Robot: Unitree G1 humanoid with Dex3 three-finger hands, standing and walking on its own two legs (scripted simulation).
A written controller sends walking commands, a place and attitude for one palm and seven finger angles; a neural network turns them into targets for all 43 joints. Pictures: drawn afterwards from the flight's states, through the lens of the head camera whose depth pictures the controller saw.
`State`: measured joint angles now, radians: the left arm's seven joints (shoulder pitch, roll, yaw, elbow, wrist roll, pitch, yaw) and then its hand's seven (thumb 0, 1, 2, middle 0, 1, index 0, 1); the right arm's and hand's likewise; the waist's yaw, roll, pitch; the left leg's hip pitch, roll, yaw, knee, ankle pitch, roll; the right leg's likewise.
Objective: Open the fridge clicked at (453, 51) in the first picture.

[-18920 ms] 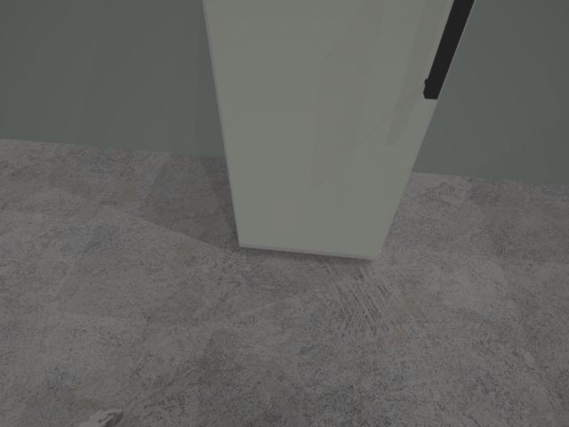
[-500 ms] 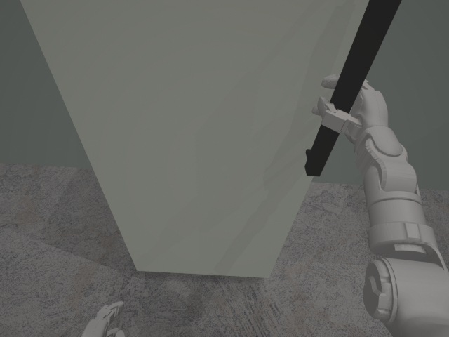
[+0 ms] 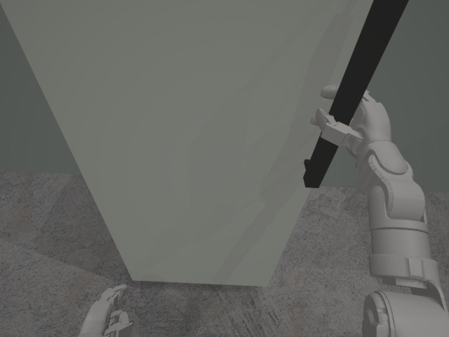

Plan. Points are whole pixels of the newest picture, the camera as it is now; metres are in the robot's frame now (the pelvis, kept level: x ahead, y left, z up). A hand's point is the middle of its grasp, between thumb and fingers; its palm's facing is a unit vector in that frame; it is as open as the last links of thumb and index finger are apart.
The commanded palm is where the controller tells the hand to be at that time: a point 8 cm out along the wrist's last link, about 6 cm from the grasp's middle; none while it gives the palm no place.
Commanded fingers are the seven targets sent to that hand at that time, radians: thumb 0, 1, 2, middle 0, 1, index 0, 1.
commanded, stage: pull the door a little, standing still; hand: right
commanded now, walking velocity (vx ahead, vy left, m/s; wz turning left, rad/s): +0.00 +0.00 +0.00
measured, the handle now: (345, 85) +0.45 -0.15 +0.27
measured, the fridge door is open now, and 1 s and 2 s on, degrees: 1 20 47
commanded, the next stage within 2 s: walk backward, drawing the door open in 0.28 s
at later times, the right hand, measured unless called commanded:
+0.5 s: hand (333, 166) +0.32 -0.12 +0.21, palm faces +0.00 +0.99 -0.16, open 7.1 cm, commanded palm +0.28 -0.18 +0.22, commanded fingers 0.00 -0.90 -0.90 0.45 1.40 0.45 1.40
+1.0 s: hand (324, 223) +0.23 -0.09 +0.20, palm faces +0.05 +0.98 -0.19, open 7.7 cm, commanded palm +0.19 -0.15 +0.22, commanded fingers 0.00 -0.90 -0.90 0.45 1.40 0.45 1.40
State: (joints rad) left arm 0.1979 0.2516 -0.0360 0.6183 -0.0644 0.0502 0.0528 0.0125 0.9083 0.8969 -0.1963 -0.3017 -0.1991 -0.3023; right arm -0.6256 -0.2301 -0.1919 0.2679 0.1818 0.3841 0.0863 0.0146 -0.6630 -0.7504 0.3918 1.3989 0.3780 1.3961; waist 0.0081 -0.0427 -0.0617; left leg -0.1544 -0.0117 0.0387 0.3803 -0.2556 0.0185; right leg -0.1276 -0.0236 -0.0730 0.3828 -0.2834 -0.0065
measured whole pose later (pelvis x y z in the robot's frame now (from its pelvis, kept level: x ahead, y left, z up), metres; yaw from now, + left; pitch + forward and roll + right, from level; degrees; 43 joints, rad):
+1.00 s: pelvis -0.09 +0.02 -0.01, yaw -1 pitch +1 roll -1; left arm 0.17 0.16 -0.03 0.57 0.00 0.05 0.06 0.01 0.91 0.90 -0.20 -0.30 -0.20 -0.30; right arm -0.10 -0.26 -0.03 -0.35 0.04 -0.01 -0.12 -0.13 -0.57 -0.65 0.42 1.40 0.15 1.30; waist 0.07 -0.01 0.07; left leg -0.32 -0.01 0.06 0.47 -0.16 0.02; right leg -0.29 -0.01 0.01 0.45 -0.17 0.02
